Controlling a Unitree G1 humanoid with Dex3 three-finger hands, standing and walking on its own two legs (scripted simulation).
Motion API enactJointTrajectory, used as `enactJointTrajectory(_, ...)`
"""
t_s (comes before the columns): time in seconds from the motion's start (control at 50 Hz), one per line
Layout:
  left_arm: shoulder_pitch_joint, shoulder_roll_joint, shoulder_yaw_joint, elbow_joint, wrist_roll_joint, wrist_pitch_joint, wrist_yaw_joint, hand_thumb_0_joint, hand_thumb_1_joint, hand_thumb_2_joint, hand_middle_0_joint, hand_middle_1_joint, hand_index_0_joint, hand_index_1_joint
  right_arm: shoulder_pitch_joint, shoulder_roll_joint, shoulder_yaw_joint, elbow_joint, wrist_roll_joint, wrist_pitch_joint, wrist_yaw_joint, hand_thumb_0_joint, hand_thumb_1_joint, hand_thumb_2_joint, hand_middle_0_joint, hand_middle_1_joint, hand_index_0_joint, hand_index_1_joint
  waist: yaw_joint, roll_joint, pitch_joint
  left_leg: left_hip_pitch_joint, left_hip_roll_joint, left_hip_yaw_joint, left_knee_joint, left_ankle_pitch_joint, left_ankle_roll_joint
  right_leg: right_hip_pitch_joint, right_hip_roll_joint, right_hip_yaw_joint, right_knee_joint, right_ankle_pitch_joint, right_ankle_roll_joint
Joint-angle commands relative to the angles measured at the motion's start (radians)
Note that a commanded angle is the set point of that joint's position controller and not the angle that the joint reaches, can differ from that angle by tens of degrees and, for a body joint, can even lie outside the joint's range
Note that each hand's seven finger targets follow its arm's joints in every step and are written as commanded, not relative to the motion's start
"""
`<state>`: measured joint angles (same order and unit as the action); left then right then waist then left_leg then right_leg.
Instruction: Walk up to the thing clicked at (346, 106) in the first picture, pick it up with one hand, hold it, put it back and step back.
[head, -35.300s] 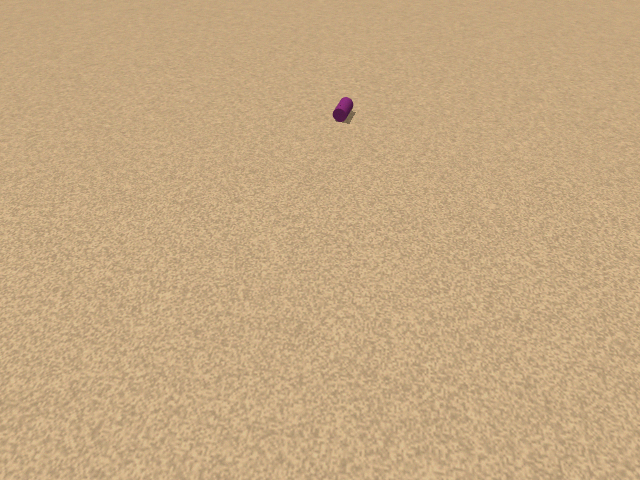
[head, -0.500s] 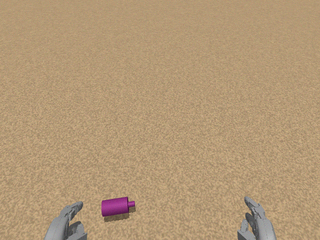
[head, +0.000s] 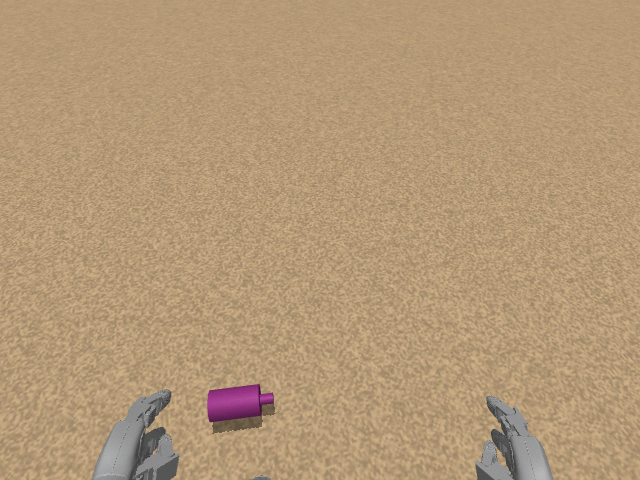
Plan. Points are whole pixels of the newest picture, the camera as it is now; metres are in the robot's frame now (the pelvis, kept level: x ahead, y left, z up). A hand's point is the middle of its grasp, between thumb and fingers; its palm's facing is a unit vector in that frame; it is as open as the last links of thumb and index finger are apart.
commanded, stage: stand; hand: left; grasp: from above
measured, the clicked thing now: (242, 402) +0.45 +0.22 -0.67
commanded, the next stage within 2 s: none
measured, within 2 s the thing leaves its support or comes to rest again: neither
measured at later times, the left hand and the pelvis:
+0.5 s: hand out of the picture +0.05 +0.24 -0.11, palm faces +0.04 -0.94 -0.33, open 7.4 cm; pelvis +0.01 +0.01 +0.05, yaw +1 degrees
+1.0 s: hand out of the picture +0.05 +0.25 -0.10, palm faces +0.04 -0.94 -0.34, open 7.4 cm; pelvis +0.00 +0.00 +0.06, yaw +1 degrees
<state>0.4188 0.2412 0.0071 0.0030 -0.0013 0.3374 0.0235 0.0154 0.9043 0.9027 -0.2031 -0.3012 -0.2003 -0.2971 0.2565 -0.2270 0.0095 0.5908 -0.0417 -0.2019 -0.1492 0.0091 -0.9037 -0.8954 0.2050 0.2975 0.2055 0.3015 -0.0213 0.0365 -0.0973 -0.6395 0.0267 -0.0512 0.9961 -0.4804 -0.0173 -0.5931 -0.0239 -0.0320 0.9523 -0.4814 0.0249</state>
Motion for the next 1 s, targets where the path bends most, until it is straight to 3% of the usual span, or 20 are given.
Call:
enactJointTrajectory(0.0, -0.126, 0.216, 0.081, 0.280, 0.078, -0.268, 0.028, 0.000, 0.900, 0.900, -0.200, -0.300, -0.200, -0.301, -0.100, -0.234, -0.093, 0.029, -0.063, 0.089, 0.079, 0.000, -0.900, -0.900, 0.200, 0.300, 0.200, 0.300, 0.041, -0.100, -0.016, 0.178, -0.014, -0.012, -0.215, 0.347, 0.083, 0.207, -0.064, 0.144, -0.262, 0.241, -0.109)
enactJointTrajectory(0.02, -0.162, 0.213, 0.080, 0.320, 0.076, -0.284, 0.022, 0.000, 0.900, 0.900, -0.200, -0.300, -0.200, -0.301, -0.089, -0.210, -0.089, 0.067, -0.035, 0.094, 0.098, 0.000, -0.900, -0.900, 0.200, 0.300, 0.200, 0.300, 0.040, -0.077, -0.048, 0.211, -0.016, -0.005, -0.234, 0.342, 0.078, 0.244, -0.080, 0.150, -0.248, 0.300, -0.102)
enactJointTrajectory(0.08, -0.217, 0.200, 0.086, 0.449, 0.055, -0.293, 0.018, 0.000, 0.900, 0.900, -0.200, -0.300, -0.200, -0.301, -0.100, -0.197, -0.094, 0.117, -0.004, 0.112, 0.131, 0.000, -0.900, -0.900, 0.200, 0.300, 0.200, 0.300, 0.047, -0.096, -0.008, 0.255, -0.019, -0.010, -0.286, 0.264, 0.071, 0.217, -0.078, 0.127, -0.314, 0.195, -0.075)
enactJointTrajectory(0.1, -0.229, 0.205, 0.085, 0.495, 0.055, -0.301, 0.020, 0.000, 0.900, 0.900, -0.200, -0.300, -0.200, -0.301, -0.102, -0.201, -0.096, 0.143, -0.004, 0.120, 0.135, 0.000, -0.900, -0.900, 0.200, 0.300, 0.200, 0.300, 0.047, -0.111, 0.007, 0.277, -0.014, -0.017, -0.310, 0.248, 0.073, 0.210, -0.077, 0.123, -0.338, 0.153, -0.071)
enactJointTrajectory(0.2, -0.232, 0.173, 0.083, 0.676, 0.050, -0.329, 0.020, 0.000, 0.900, 0.900, -0.200, -0.300, -0.200, -0.301, -0.126, -0.225, -0.102, 0.215, -0.014, 0.142, 0.133, 0.000, -0.900, -0.900, 0.200, 0.300, 0.200, 0.300, 0.059, 0.027, 0.048, 0.290, 0.046, -0.115, -0.473, 0.191, 0.087, 0.284, -0.038, 0.043, -0.341, 0.187, -0.038)
enactJointTrajectory(0.24, -0.226, 0.174, 0.081, 0.737, 0.046, -0.338, 0.018, 0.000, 0.900, 0.900, -0.200, -0.300, -0.200, -0.301, -0.125, -0.228, -0.100, 0.240, -0.009, 0.146, 0.129, 0.000, -0.900, -0.900, 0.200, 0.300, 0.200, 0.300, 0.058, 0.023, 0.049, 0.319, 0.054, -0.122, -0.502, 0.251, 0.086, 0.327, -0.040, 0.044, -0.376, 0.234, -0.036)
enactJointTrajectory(0.28, -0.225, 0.187, 0.081, 0.794, 0.043, -0.347, 0.020, 0.000, 0.900, 0.900, -0.200, -0.300, -0.200, -0.301, -0.121, -0.225, -0.096, 0.273, -0.004, 0.151, 0.123, 0.000, -0.900, -0.900, 0.200, 0.300, 0.200, 0.300, 0.052, -0.010, 0.047, 0.364, 0.041, -0.087, -0.484, 0.379, 0.072, 0.366, -0.061, 0.063, -0.423, 0.319, -0.042)
enactJointTrajectory(0.32, -0.235, 0.202, 0.081, 0.839, 0.037, -0.351, 0.022, 0.000, 0.900, 0.900, -0.200, -0.300, -0.200, -0.301, -0.101, -0.227, -0.093, 0.305, 0.001, 0.158, 0.118, 0.000, -0.900, -0.900, 0.200, 0.300, 0.200, 0.300, 0.037, -0.021, 0.048, 0.407, 0.035, -0.068, -0.495, 0.432, 0.064, 0.392, -0.075, 0.075, -0.460, 0.373, -0.045)
enactJointTrajectory(0.4, -0.238, 0.211, 0.074, 0.922, 0.033, -0.348, 0.027, 0.000, 0.900, 0.900, -0.200, -0.300, -0.200, -0.301, -0.107, -0.236, -0.089, 0.359, 0.009, 0.170, 0.112, 0.000, -0.900, -0.900, 0.200, 0.300, 0.200, 0.300, 0.035, -0.021, 0.068, 0.450, 0.047, -0.072, -0.544, 0.441, 0.059, 0.433, -0.081, 0.064, -0.520, 0.385, -0.038)
enactJointTrajectory(0.46, -0.240, 0.217, 0.067, 0.969, 0.032, -0.347, 0.027, 0.000, 0.900, 0.900, -0.200, -0.300, -0.200, -0.301, -0.107, -0.245, -0.085, 0.394, 0.015, 0.175, 0.111, 0.000, -0.900, -0.900, 0.200, 0.300, 0.200, 0.300, 0.033, -0.022, 0.088, 0.481, 0.055, -0.074, -0.583, 0.432, 0.055, 0.448, -0.082, 0.060, -0.558, 0.372, -0.032)
enactJointTrajectory(0.52, -0.254, 0.223, 0.065, 1.007, 0.034, -0.343, 0.026, 0.000, 0.900, 0.900, -0.200, -0.300, -0.200, -0.301, -0.119, -0.249, -0.084, 0.415, 0.015, 0.181, 0.110, 0.000, -0.900, -0.900, 0.200, 0.300, 0.200, 0.300, 0.035, -0.015, 0.123, 0.454, 0.061, -0.087, -0.639, 0.343, 0.052, 0.465, -0.080, 0.053, -0.585, 0.307, -0.030)
enactJointTrajectory(0.58, -0.256, 0.227, 0.062, 1.038, 0.036, -0.346, 0.024, 0.000, 0.900, 0.900, -0.200, -0.300, -0.200, -0.301, -0.132, -0.248, -0.082, 0.432, 0.017, 0.182, 0.113, 0.000, -0.900, -0.900, 0.200, 0.300, 0.200, 0.300, 0.035, -0.026, 0.137, 0.467, 0.058, -0.086, -0.660, 0.343, 0.046, 0.465, -0.082, 0.053, -0.611, 0.309, -0.027)
enactJointTrajectory(0.62, -0.262, 0.226, 0.061, 1.052, 0.034, -0.349, 0.023, 0.000, 0.900, 0.900, -0.200, -0.300, -0.200, -0.301, -0.133, -0.251, -0.081, 0.444, 0.019, 0.180, 0.112, 0.000, -0.900, -0.900, 0.200, 0.300, 0.200, 0.300, 0.036, -0.030, 0.124, 0.487, 0.063, -0.082, -0.655, 0.399, 0.046, 0.480, -0.091, 0.058, -0.623, 0.334, -0.027)
enactJointTrajectory(0.72, -0.285, 0.236, 0.060, 1.074, 0.033, -0.349, 0.020, 0.000, 0.900, 0.900, -0.200, -0.300, -0.200, -0.301, -0.145, -0.248, -0.076, 0.462, 0.018, 0.184, 0.117, 0.000, -0.900, -0.900, 0.200, 0.300, 0.200, 0.300, 0.033, -0.026, 0.148, 0.465, 0.060, -0.081, -0.687, 0.332, 0.042, 0.493, -0.091, 0.053, -0.649, 0.311, -0.022)
enactJointTrajectory(0.8, -0.288, 0.247, 0.061, 1.088, 0.032, -0.353, 0.019, 0.000, 0.900, 0.900, -0.200, -0.300, -0.200, -0.301, -0.158, -0.255, -0.074, 0.470, 0.020, 0.181, 0.118, 0.000, -0.900, -0.900, 0.200, 0.300, 0.200, 0.300, 0.038, -0.034, 0.131, 0.489, 0.064, -0.082, -0.689, 0.378, 0.043, 0.504, -0.098, 0.057, -0.660, 0.332, -0.024)
enactJointTrajectory(0.88, -0.301, 0.252, 0.059, 1.094, 0.031, -0.352, 0.014, 0.000, 0.900, 0.900, -0.200, -0.300, -0.200, -0.301, -0.161, -0.266, -0.072, 0.476, 0.021, 0.184, 0.122, 0.000, -0.900, -0.900, 0.200, 0.300, 0.200, 0.300, 0.034, -0.026, 0.153, 0.472, 0.064, -0.082, -0.706, 0.302, 0.039, 0.488, -0.093, 0.056, -0.673, 0.281, -0.023)
enactJointTrajectory(0.98, -0.313, 0.262, 0.061, 1.096, 0.030, -0.353, 0.011, 0.000, 0.900, 0.900, -0.200, -0.300, -0.200, -0.301, -0.167, -0.267, -0.067, 0.481, 0.021, 0.182, 0.123, 0.000, -0.900, -0.900, 0.200, 0.300, 0.200, 0.300, 0.035, -0.022, 0.135, 0.474, 0.070, -0.085, -0.713, 0.324, 0.038, 0.504, -0.101, 0.063, -0.668, 0.301, -0.030)
